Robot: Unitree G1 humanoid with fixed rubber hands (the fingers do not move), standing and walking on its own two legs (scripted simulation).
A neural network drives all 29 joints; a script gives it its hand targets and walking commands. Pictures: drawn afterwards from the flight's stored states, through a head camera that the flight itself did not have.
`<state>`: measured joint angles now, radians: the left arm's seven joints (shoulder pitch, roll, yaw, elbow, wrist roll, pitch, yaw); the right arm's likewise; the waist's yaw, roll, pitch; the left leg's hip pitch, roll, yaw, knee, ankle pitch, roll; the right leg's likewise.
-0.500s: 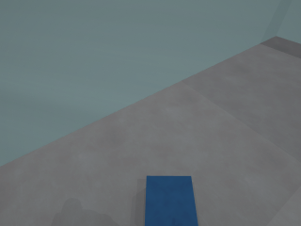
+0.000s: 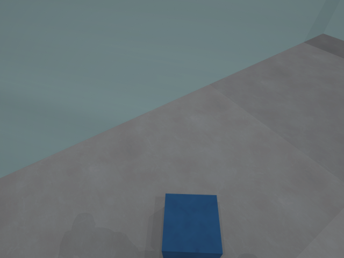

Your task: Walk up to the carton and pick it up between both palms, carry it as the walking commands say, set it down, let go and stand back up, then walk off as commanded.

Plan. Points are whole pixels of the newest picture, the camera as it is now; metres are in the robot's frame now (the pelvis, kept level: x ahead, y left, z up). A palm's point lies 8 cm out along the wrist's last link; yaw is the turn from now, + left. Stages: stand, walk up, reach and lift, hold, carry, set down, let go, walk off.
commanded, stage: walk off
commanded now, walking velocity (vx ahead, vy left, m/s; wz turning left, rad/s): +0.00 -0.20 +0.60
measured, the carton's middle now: (190, 225) +0.43 -0.06 -0.70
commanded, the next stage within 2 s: none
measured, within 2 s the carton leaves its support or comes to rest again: neither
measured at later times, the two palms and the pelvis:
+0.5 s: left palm out of the picture -0.01 +0.14 -0.15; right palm out of the picture +0.16 -0.37 -0.13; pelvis +0.00 -0.13 -0.02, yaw +16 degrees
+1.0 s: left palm out of the picture +0.02 +0.03 -0.12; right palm out of the picture +0.27 -0.50 -0.12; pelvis +0.05 -0.26 -0.02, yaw +33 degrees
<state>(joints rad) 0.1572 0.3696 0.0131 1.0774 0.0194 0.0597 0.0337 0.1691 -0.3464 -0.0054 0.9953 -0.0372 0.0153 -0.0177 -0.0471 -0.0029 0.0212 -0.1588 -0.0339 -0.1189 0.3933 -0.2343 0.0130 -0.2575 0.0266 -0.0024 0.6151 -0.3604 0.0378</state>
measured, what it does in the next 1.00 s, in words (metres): steps to the right, turning left: right foot, then left foot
